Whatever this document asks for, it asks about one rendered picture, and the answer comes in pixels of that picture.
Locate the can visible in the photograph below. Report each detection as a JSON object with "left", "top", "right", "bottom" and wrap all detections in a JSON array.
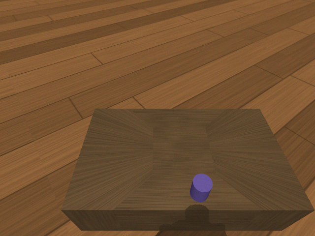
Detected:
[{"left": 190, "top": 174, "right": 213, "bottom": 202}]

